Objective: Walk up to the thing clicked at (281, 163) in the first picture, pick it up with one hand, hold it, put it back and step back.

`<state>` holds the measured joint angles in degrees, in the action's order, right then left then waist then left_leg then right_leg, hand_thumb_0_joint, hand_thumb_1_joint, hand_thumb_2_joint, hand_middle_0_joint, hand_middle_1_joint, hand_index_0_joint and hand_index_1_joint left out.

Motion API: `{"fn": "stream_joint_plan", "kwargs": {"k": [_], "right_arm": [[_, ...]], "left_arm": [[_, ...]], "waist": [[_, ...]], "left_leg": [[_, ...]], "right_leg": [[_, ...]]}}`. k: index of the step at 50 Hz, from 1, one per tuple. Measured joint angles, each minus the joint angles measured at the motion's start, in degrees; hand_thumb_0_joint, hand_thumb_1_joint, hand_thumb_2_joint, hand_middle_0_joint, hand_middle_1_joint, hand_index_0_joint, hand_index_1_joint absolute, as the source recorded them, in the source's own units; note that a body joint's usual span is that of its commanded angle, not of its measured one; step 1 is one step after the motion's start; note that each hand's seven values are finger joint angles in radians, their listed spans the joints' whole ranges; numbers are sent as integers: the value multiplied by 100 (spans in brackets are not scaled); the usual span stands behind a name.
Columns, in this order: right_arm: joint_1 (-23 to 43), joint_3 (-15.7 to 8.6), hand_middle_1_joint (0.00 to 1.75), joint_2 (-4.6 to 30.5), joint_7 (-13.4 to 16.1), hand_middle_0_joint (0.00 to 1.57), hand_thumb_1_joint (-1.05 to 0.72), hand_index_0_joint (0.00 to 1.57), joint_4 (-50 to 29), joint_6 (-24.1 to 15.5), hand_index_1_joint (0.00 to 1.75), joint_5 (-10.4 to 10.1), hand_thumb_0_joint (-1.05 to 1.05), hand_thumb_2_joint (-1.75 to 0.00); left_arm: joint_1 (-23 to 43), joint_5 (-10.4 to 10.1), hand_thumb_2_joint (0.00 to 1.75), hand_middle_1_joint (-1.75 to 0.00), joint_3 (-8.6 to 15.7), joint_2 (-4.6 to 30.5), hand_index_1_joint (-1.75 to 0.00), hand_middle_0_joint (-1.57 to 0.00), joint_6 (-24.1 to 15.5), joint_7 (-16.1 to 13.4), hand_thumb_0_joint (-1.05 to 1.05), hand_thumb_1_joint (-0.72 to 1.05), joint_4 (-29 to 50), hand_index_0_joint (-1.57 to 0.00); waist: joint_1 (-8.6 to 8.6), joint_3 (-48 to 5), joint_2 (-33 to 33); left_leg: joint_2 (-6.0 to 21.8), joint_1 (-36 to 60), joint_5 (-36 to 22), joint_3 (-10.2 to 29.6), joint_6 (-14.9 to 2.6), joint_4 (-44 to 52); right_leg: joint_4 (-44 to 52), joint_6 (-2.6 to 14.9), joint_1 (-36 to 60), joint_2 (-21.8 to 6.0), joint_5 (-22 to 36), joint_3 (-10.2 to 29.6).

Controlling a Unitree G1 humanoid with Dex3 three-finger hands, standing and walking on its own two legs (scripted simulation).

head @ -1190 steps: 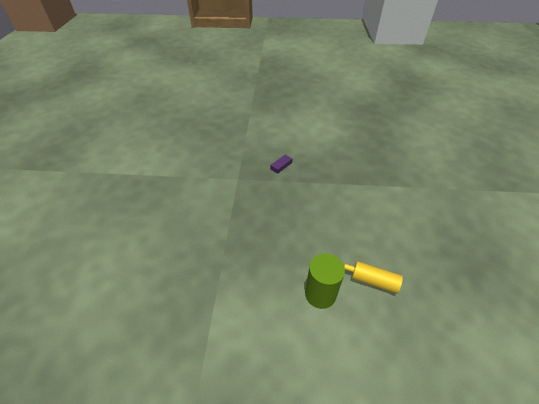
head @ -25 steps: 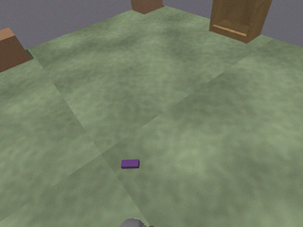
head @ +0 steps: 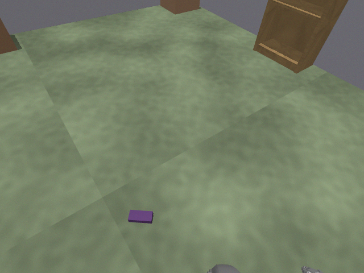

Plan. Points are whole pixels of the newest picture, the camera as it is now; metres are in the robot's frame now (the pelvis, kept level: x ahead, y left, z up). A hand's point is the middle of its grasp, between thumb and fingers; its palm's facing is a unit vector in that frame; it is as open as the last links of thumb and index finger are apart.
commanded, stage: walk up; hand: left
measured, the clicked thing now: (140, 216) +0.52 +0.21 -0.75
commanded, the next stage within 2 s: none
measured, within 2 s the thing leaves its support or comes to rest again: neither
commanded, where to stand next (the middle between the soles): +0.12 +0.00 m, yaw -3 degrees
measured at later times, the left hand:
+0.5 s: hand out of the picture +0.14 +0.25 -0.13, palm faces -0.01 -0.90 -0.44, open 7.4 cm
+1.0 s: hand out of the picture +0.15 +0.27 -0.16, palm faces +0.01 -0.92 -0.38, open 7.4 cm
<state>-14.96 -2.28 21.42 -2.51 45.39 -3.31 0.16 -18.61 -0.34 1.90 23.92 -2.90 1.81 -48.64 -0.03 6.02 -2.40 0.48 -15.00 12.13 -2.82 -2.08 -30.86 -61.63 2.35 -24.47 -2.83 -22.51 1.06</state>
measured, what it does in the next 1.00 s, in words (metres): walks ahead: right foot, then left foot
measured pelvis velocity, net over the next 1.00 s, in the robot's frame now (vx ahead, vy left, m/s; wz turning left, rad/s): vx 0.12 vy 0.00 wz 0.03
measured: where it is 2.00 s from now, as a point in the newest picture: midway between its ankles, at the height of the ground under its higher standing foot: outside the picture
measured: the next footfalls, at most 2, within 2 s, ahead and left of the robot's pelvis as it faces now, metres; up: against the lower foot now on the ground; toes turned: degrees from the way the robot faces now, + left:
right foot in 0.20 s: +0.21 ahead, -0.14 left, +0.00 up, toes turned -1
left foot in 0.56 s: +0.15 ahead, +0.14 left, +0.00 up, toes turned +2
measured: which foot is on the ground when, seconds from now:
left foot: down 0.00-0.22, up 0.24-0.54, down 0.56-1.00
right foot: up 0.00-0.18, down 0.20-1.00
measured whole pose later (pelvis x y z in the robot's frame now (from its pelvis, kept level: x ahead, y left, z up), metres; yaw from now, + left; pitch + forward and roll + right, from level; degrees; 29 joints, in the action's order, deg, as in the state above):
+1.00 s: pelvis +0.12 +0.00 -0.01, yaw +2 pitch -2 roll -1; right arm -11.0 -1.5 22.3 -0.5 56.2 -0.6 0.7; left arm -13.5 0.2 1.1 22.9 -2.8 0.8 -59.1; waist -1.0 3.7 1.5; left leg 3.0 -12.4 24.8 1.3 -0.2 -41.3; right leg -37.2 -0.8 -16.5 -1.1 -19.0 -0.9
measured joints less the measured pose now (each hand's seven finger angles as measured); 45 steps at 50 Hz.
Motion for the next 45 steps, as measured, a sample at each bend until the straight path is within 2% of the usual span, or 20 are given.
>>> {"fn": "stream_joint_plan", "kwargs": {"k": [4,7,10,12,14,16,20,23,25,27,28,30,33,34,38,45], "right_arm": [[-135,20,30,56,-11,20,-90,20,4,64,30,77,1,-90],[-126,-1,30,145,3,20,-90,20,0,170,30,138,1,-90],[-107,-16,30,199,30,20,-90,20,36,303,30,98,1,-90],[31,-40,30,253,90,20,-91,20,159,416,30,32,1,-90],[142,-43,30,244,156,20,-91,20,235,526,30,11,1,-90],[226,-19,30,236,171,20,-91,20,319,595,30,9,1,-90],[304,-14,30,232,153,20,-91,20,492,651,30,21,1,-90],[263,-10,30,235,138,20,-91,20,672,651,30,43,1,-90],[223,3,30,230,129,20,-91,20,816,624,30,54,1,-90],[173,9,30,231,130,20,-91,20,940,546,30,66,1,-90],[174,-1,30,214,144,20,-91,20,1014,502,30,83,1,-90],[201,-1,30,117,180,20,-91,20,1150,443,30,144,1,-90],[132,50,30,92,171,20,-91,20,1252,418,30,141,1,-90],[133,74,30,71,173,20,-91,20,1287,424,30,136,1,-90],[204,105,30,44,130,20,-91,20,1290,337,30,135,1,-90],[196,87,30,35,116,20,-91,20,1196,314,30,131,1,-90]], "left_arm": [[14,-3,90,-30,36,29,-30,-20,-36,-3,0,90,-34,-20],[11,17,90,-30,38,9,-30,-20,-52,-83,0,90,-123,-20],[6,52,90,-30,59,26,-30,-20,-116,-193,0,90,-205,-20],[91,100,90,-30,71,-85,-30,-20,-146,-275,0,90,-288,-20],[214,114,90,-30,-15,-185,-30,-20,-118,-290,0,90,-285,-20],[341,124,90,-30,-82,-279,-30,-20,-97,-293,0,90,-245,-20],[526,161,90,-30,-144,-386,-30,-20,-75,-282,0,90,-158,-20],[627,197,90,-30,-124,-387,-30,-20,-46,-270,0,90,-147,-20],[685,215,90,-30,-97,-346,-30,-20,-15,-249,0,90,-164,-20],[755,194,90,-30,-76,-277,-30,-20,45,-223,0,90,-209,-21],[799,171,90,-30,-63,-231,-30,-20,83,-216,0,90,-248,-20],[842,110,90,-30,-34,-143,-30,-20,182,-217,0,90,-386,-20],[824,59,90,-30,-57,-155,-30,-20,287,-188,0,90,-664,-20],[819,50,90,-30,-62,-130,-30,-20,280,-170,0,90,-730,-20],[748,69,90,-30,-49,-102,-30,-20,167,-124,0,90,-878,-20],[534,95,90,-30,-77,-82,-30,-20,145,-59,1,90,-1081,-20]], "waist": [[24,-28,30],[69,2,160],[74,16,286],[2,82,563],[-35,150,689],[-88,190,737],[-138,165,772],[-150,71,715],[-154,-14,614],[-143,-85,490],[-132,-86,386],[-154,-77,56],[-7,-288,96],[5,-328,77],[-23,-280,77],[-75,-399,230]], "left_leg": [[-29,259,108,-46,-11,165],[2,265,321,-82,43,-27],[54,97,728,-55,154,-602],[187,-96,1129,89,108,-1150],[24,-317,1649,329,50,-1671],[-85,-516,1875,401,26,-2089],[-94,-741,1698,608,63,-2405],[16,-656,1613,659,133,-2115],[91,-481,1587,573,164,-1624],[118,-204,1301,444,178,-940],[72,-99,895,396,233,-694],[-90,60,736,216,313,-583],[26,71,836,321,265,-606],[52,84,850,338,263,-597],[154,211,949,335,301,-633],[226,421,1212,389,291,-643]], "right_leg": [[1034,-187,-228,-222,329,-57],[1793,-266,-169,-224,651,-185],[2600,-230,231,-63,1328,-289],[2502,-179,245,125,1114,-361],[2393,-132,212,126,1042,-394],[2443,-110,218,75,1067,-386],[2640,-132,227,-1,1164,-410],[2682,-148,224,-58,1163,-448],[2625,-168,191,-114,1119,-458],[2453,-210,121,-180,1020,-458],[2322,-250,82,-241,953,-425],[2141,-264,61,-372,813,-199],[2101,-165,189,-104,69,-129],[2232,-136,304,-51,79,-135],[2676,-185,608,53,862,-152],[2590,-159,791,172,574,-135]]}}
